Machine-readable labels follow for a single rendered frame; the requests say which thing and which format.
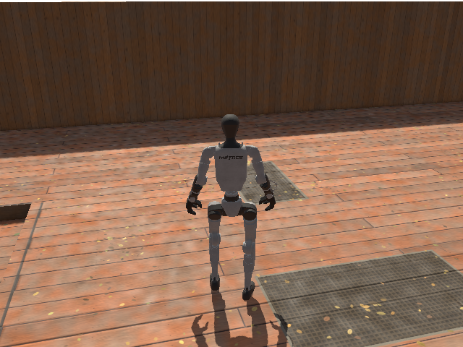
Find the robot left upper arm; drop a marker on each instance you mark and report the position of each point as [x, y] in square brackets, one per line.
[208, 152]

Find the right robot hand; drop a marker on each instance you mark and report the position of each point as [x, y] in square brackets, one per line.
[265, 200]

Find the left robot hand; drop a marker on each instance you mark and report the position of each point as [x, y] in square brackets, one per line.
[189, 206]

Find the robot left forearm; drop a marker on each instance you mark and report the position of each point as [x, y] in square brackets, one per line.
[195, 190]

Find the right robot foot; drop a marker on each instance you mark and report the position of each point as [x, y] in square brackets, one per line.
[247, 294]

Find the robot right upper arm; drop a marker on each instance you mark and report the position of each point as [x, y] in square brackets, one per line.
[257, 163]

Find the humanoid robot head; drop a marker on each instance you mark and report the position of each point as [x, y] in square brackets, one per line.
[230, 125]

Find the robot right forearm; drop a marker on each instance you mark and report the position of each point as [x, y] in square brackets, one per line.
[266, 187]

